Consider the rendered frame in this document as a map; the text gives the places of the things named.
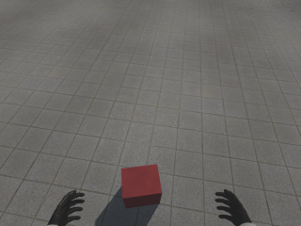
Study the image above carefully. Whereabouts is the carton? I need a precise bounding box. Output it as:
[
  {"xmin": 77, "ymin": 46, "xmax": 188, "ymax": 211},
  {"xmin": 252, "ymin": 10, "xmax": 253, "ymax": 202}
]
[{"xmin": 121, "ymin": 164, "xmax": 163, "ymax": 209}]

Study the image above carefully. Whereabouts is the robot right hand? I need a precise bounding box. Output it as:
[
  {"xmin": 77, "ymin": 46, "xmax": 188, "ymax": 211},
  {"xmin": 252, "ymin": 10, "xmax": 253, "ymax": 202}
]
[{"xmin": 215, "ymin": 189, "xmax": 252, "ymax": 226}]

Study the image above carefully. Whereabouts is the robot left hand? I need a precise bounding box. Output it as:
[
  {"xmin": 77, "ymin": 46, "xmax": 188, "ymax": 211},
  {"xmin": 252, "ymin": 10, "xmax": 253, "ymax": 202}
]
[{"xmin": 47, "ymin": 190, "xmax": 85, "ymax": 226}]

